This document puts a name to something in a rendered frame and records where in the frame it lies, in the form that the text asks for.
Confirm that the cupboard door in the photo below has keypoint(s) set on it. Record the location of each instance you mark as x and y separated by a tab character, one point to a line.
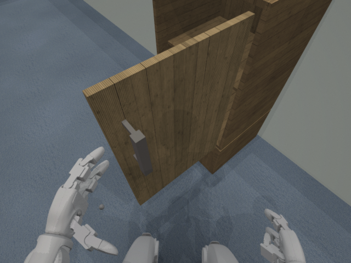
177	99

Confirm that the robot thigh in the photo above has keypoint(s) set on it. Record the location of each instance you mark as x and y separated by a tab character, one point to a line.
143	250
217	253

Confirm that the robot left thigh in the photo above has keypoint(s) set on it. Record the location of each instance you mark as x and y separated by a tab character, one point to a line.
143	250

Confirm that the robot left hand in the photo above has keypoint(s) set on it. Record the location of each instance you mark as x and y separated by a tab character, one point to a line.
72	197

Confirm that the robot right thigh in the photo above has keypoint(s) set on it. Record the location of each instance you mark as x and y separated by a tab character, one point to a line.
217	253

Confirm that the left robot forearm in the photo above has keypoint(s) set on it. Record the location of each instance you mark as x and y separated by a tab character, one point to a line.
50	248

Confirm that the robot right hand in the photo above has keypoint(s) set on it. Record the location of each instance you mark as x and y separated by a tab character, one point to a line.
286	246

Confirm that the handle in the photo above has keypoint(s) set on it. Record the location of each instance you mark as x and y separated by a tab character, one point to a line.
140	148

